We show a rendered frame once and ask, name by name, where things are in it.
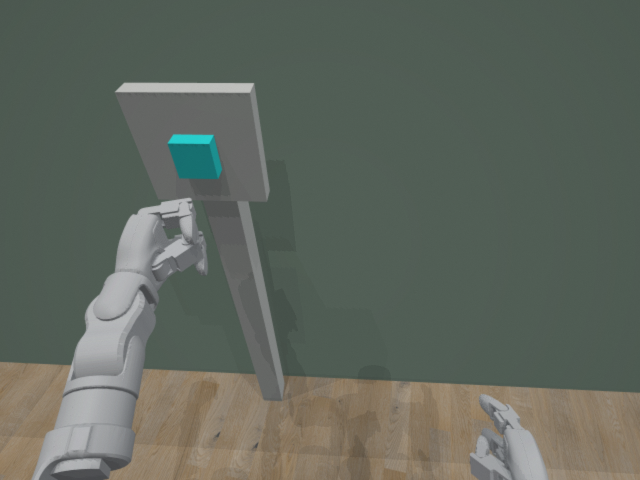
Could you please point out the left robot forearm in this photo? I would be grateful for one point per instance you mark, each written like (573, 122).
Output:
(93, 432)

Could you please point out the button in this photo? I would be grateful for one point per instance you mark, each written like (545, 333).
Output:
(195, 156)

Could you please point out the right robot hand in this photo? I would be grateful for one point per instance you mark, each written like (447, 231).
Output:
(517, 454)

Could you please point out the panel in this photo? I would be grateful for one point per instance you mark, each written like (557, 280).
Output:
(229, 111)

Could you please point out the left robot hand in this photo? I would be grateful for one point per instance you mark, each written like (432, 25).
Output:
(145, 249)

